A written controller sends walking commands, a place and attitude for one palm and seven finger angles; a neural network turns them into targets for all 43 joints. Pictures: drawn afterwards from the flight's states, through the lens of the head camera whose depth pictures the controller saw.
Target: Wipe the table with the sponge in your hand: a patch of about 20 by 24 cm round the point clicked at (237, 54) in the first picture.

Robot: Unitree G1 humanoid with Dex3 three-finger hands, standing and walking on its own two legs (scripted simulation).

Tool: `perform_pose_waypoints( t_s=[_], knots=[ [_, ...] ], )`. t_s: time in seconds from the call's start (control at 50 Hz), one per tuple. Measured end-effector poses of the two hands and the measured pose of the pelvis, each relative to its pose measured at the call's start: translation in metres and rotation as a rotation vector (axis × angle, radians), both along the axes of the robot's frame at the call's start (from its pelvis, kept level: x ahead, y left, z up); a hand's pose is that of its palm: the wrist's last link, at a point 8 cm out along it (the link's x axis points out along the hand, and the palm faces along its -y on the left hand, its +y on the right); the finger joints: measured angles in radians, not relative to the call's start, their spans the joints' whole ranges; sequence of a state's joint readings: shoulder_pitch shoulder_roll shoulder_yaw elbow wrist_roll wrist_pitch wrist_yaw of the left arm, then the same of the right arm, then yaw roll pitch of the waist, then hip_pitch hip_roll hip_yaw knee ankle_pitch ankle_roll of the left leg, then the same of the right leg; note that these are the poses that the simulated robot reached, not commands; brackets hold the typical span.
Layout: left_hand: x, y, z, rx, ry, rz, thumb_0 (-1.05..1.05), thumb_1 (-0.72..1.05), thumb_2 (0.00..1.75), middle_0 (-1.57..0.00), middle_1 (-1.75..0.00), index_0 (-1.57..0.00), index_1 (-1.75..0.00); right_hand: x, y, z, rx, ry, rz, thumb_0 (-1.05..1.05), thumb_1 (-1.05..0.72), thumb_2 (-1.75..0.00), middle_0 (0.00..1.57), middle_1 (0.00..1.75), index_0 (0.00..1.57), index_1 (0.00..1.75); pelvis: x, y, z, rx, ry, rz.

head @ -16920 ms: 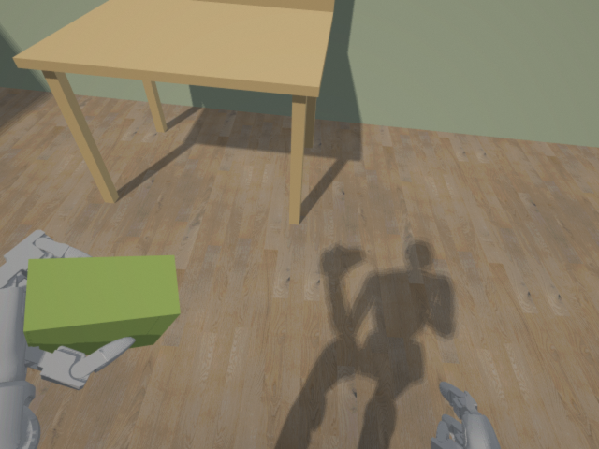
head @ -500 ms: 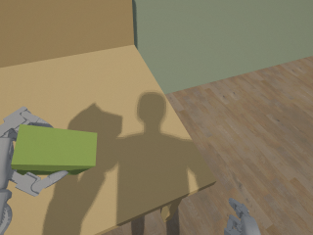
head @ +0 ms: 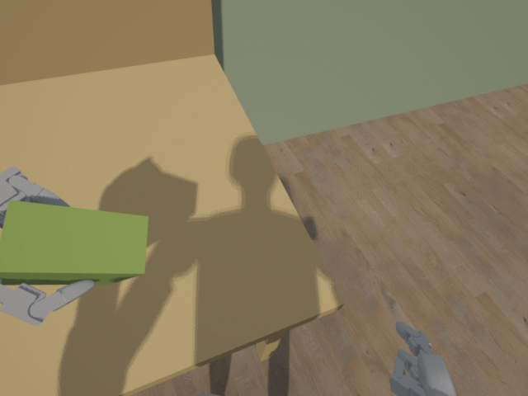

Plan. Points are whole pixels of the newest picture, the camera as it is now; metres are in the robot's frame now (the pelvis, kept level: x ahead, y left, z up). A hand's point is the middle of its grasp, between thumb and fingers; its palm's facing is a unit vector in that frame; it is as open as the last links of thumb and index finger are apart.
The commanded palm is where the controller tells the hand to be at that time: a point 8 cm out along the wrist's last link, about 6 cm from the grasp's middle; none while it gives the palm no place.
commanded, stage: shuffle to correct the standing spot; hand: left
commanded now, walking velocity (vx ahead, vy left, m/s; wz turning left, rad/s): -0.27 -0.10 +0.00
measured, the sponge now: (90, 252) +0.24 +0.23 +0.13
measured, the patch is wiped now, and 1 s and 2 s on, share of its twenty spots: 0.00 0.00 0.00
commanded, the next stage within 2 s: come to a stop and stand still in 0.46 s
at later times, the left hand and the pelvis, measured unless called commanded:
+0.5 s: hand (8, 340) +0.14 +0.24 +0.17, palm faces +0.30 -0.84 -0.45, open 10.3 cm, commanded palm +0.09 +0.28 +0.18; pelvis -0.08 +0.00 -0.01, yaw -1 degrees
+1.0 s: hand out of the picture +0.15 +0.27 +0.19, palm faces +0.38 -0.76 -0.54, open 10.3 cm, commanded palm +0.08 +0.27 +0.18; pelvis -0.09 +0.00 +0.00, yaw -2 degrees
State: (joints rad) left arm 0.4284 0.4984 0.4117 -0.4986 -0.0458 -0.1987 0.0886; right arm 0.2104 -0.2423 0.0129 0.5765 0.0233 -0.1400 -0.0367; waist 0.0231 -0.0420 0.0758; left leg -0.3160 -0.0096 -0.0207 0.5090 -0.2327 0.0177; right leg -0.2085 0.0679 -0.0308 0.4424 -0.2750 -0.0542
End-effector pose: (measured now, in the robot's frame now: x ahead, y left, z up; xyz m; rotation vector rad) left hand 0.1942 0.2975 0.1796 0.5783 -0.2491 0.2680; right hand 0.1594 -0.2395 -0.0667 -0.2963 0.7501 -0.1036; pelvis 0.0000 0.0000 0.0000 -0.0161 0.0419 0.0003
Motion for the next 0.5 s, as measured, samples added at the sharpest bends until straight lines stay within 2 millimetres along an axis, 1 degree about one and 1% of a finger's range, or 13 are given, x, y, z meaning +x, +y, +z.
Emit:
perform_pose_waypoints(
  t_s=[0.06,0.1,0.14,0.2,0.28,0.34,0.4,0.5],
  knots=[
    [-0.008,-0.006,0.022,0.02,-0.088,-0.024,-0.01,-0.53,1.03,-0.71,-1.36,-0.72,-1.35,0.004,0.007,0.002,0.021,-0.039,0.004,0.01,-0.9,-0.9,0.2,0.3,0.2,0.3,-0.004,0.003,0.0,0.002,-0.002,-0.005],
    [-0.014,-0.011,0.028,0.021,-0.117,-0.046,-0.01,-0.53,1.03,-0.71,-1.36,-0.72,-1.35,0.005,0.013,0.002,0.039,-0.059,-0.002,0.01,-0.9,-0.9,0.2,0.3,0.2,0.3,-0.009,0.005,0.0,0.002,-0.001,-0.008],
    [-0.02,-0.012,0.026,0.008,-0.107,-0.053,0.0,-0.53,1.03,-0.71,-1.36,-0.72,-1.35,0.004,0.018,0.002,0.058,-0.069,-0.015,0.01,-0.9,-0.9,0.2,0.3,0.2,0.3,-0.014,0.007,0.001,0.002,-0.001,-0.01],
    [-0.029,-0.008,0.014,-0.019,-0.057,-0.041,0.0,-0.53,1.03,-0.71,-1.36,-0.72,-1.35,-0.003,0.025,0.001,0.075,-0.07,-0.023,0.01,-0.9,-0.9,0.2,0.3,0.2,0.3,-0.025,0.006,0.0,-0.003,-0.001,-0.012],
    [-0.046,-0.003,-0.008,-0.061,0.015,-0.021,0.0,-0.53,1.03,-0.71,-1.36,-0.72,-1.35,-0.02,0.03,0.0,0.072,-0.057,-0.009,0.01,-0.9,-0.9,0.2,0.3,0.2,0.3,-0.041,0.004,-0.002,-0.014,0.0,-0.012],
    [-0.062,-0.007,-0.016,-0.083,0.02,-0.037,-0.01,-0.53,1.03,-0.71,-1.36,-0.72,-1.35,-0.036,0.031,-0.002,0.051,-0.042,0.013,0.01,-0.9,-0.9,0.2,0.3,0.2,0.3,-0.053,0.003,-0.005,-0.023,-0.001,-0.01],
    [-0.075,-0.013,-0.014,-0.086,-0.019,-0.07,-0.01,-0.53,1.03,-0.71,-1.36,-0.72,-1.35,-0.052,0.029,-0.004,0.026,-0.025,0.03,0.01,-0.9,-0.9,0.2,0.3,0.2,0.3,-0.064,0.003,-0.008,-0.028,-0.004,-0.007],
    [-0.086,-0.015,0.004,-0.032,-0.094,-0.08,-0.01,-0.53,1.03,-0.71,-1.36,-0.72,-1.35,-0.075,0.026,-0.006,0.019,-0.01,0.018,0.01,-0.9,-0.9,0.2,0.3,0.2,0.3,-0.076,0.0,-0.008,-0.027,-0.014,-0.02]
  ],
)
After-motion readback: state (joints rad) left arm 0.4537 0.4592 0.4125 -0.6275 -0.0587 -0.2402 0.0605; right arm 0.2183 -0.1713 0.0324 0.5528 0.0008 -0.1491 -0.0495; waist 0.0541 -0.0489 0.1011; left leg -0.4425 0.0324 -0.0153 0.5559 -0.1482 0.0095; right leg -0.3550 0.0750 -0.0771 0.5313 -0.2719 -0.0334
